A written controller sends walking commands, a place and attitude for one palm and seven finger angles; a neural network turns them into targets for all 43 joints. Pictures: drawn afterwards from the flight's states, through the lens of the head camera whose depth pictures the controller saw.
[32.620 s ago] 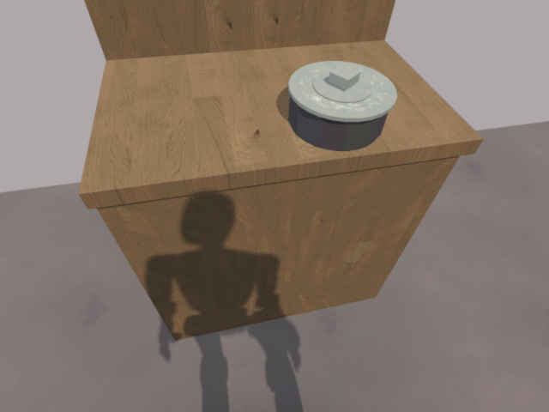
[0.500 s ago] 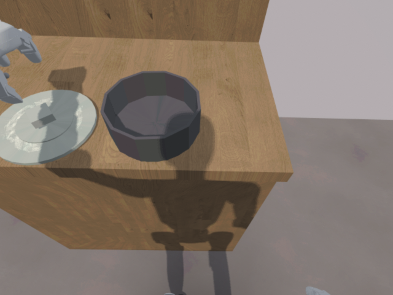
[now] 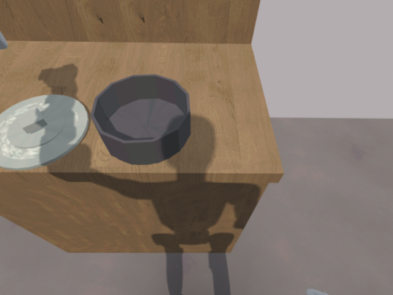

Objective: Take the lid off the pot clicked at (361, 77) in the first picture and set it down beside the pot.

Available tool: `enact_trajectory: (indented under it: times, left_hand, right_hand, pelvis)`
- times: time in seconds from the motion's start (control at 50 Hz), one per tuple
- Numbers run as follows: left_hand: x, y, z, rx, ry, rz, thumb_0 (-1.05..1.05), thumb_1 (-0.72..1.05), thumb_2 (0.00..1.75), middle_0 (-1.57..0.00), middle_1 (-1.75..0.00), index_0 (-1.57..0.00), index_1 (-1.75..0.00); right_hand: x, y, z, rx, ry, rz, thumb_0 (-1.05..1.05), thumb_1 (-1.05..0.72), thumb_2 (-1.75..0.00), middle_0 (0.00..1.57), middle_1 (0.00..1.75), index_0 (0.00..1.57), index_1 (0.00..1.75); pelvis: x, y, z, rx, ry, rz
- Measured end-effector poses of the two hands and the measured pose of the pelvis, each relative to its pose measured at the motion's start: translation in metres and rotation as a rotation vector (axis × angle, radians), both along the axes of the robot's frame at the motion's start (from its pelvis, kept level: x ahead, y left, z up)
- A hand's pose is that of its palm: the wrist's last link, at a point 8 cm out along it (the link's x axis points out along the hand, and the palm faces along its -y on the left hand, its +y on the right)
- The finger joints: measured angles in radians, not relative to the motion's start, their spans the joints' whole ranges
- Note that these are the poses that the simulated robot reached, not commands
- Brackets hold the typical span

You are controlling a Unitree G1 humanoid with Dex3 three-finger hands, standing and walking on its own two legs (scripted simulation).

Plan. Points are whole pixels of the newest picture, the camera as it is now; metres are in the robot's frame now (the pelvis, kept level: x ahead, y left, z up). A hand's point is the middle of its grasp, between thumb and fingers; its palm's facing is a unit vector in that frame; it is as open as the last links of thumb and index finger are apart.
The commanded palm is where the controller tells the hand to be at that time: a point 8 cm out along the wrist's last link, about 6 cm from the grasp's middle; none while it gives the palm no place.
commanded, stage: draw the hand back to the body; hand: left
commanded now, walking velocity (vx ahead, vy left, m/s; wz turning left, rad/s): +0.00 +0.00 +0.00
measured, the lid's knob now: (32, 120) +0.45 +0.35 +0.09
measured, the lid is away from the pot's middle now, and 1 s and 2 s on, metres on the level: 0.24 0.24 0.24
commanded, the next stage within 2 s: none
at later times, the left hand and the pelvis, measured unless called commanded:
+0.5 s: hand out of the picture +0.39 +0.35 +0.23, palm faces -0.19 -0.07 -0.98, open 11.0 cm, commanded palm +0.36 +0.34 +0.30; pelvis -0.01 +0.00 +0.00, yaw +1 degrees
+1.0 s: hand out of the picture +0.36 +0.26 +0.29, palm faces +0.54 -0.82 -0.22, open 10.0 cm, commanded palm +0.30 +0.30 +0.29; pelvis +0.02 -0.04 +0.01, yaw -3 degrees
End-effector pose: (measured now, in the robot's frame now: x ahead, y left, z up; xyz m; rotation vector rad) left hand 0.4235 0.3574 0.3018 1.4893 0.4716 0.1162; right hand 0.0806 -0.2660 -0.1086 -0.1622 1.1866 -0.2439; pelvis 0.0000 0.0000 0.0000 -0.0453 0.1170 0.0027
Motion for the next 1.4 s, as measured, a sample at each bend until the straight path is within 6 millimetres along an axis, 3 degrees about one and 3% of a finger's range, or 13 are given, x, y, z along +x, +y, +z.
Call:
enact_trajectory:
  times: [0.2,0.5,0.56,0.62,0.74,0.84,1.06,1.4]
  left_hand:
    - [-0.005,-0.010,-0.006,0.011,-0.021,-0.043,0.00,-0.13,0.90,-0.49,-0.60,-0.50,-0.60]
    - [-0.039,-0.015,-0.018,0.012,-0.030,-0.075,0.00,-0.13,0.90,-0.49,-0.60,-0.50,-0.61]
    - [-0.048,-0.022,-0.014,-0.402,-0.361,-0.188,0.00,-0.13,0.90,-0.50,-0.60,-0.50,-0.61]
    - [-0.058,-0.034,-0.012,-0.703,-0.695,-0.255,0.00,-0.13,0.90,-0.50,-0.60,-0.50,-0.61]
    - [-0.071,-0.047,-0.011,-0.951,-1.033,-0.232,0.00,-0.10,0.90,-0.49,-0.59,-0.49,-0.60]
    - [-0.086,-0.050,-0.008,-0.967,-1.124,-0.206,0.00,-0.02,0.90,-0.46,-0.57,-0.46,-0.57]
    - [-0.118,-0.063,-0.011,-0.926,-1.147,-0.167,0.00,0.23,0.90,-0.38,-0.49,-0.39,-0.49]
    - [-0.160,-0.093,-0.015,-0.908,-1.158,-0.219,0.01,0.67,0.90,-0.27,-0.36,-0.27,-0.37]
  right_hand:
    - [0.005,0.000,0.001,0.010,-0.018,0.000,0.00,-0.90,-0.90,0.20,0.30,0.20,0.30]
    - [0.050,0.016,0.007,0.040,-0.139,0.083,0.00,-0.90,-0.90,0.20,0.30,0.20,0.30]
    - [0.058,0.023,0.014,0.034,-0.209,0.128,0.01,-0.91,-0.90,0.20,0.30,0.20,0.30]
    - [0.064,0.029,0.022,0.025,-0.267,0.164,0.01,-0.91,-0.90,0.20,0.30,0.20,0.30]
    - [0.071,0.022,0.034,0.001,-0.351,0.158,0.01,-0.90,-0.90,0.21,0.30,0.20,0.30]
    - [0.071,0.002,0.033,-0.009,-0.370,0.128,0.01,-0.90,-0.90,0.21,0.30,0.20,0.30]
    - [0.075,-0.034,0.023,-0.028,-0.337,0.114,0.01,-0.90,-0.90,0.20,0.30,0.20,0.30]
    - [0.110,-0.029,0.032,0.016,-0.446,0.151,0.01,-0.90,-0.90,0.21,0.30,0.20,0.30]
  pelvis:
    - [-0.001,-0.001,0.000,0.002,-0.006,-0.001]
    - [-0.006,0.000,0.001,0.004,-0.039,0.011]
    - [-0.006,-0.001,0.003,0.010,-0.076,0.001]
    - [-0.002,-0.005,0.006,0.018,-0.104,-0.019]
    - [0.008,-0.014,0.009,0.024,-0.134,-0.048]
    - [0.016,-0.021,0.009,0.027,-0.139,-0.060]
    - [0.024,-0.041,0.008,0.038,-0.152,-0.050]
    - [0.024,-0.056,0.008,0.043,-0.173,-0.049]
